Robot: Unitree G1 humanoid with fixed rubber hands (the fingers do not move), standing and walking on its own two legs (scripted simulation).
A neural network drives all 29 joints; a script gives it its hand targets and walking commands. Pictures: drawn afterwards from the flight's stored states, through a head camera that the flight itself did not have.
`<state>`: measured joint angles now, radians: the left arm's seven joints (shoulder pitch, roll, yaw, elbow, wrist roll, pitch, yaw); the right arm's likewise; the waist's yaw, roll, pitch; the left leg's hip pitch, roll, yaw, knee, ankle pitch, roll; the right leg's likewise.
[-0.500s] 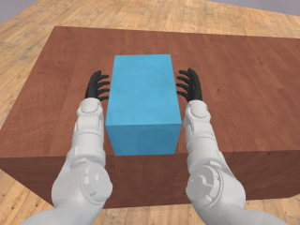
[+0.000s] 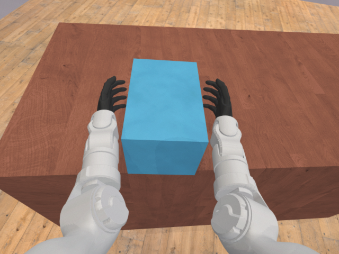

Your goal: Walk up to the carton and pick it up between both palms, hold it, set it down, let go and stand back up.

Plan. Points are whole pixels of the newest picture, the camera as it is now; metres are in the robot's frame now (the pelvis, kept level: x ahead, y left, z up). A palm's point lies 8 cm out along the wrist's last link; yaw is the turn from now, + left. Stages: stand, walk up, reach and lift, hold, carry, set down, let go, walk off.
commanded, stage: set down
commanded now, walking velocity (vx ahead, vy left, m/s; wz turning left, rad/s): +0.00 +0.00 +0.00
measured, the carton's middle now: (163, 115) +0.47 +0.05 +0.03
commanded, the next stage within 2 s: none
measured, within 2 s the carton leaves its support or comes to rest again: neither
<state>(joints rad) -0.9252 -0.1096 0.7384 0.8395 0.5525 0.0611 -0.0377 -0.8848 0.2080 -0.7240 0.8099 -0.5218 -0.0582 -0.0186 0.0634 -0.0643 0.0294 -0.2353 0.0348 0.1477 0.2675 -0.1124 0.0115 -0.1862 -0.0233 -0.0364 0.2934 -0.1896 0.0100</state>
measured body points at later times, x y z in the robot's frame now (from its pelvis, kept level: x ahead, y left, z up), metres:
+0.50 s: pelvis +0.00 +0.00 +0.00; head +0.06 +0.03 +0.45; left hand +0.43 +0.19 +0.09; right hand +0.44 -0.09 +0.11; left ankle +0.01 +0.11 -0.75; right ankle -0.03 -0.12 -0.75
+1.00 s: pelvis -0.01 +0.00 -0.01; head +0.07 +0.03 +0.43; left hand +0.44 +0.21 +0.06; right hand +0.46 -0.09 +0.08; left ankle +0.01 +0.11 -0.75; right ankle -0.03 -0.12 -0.75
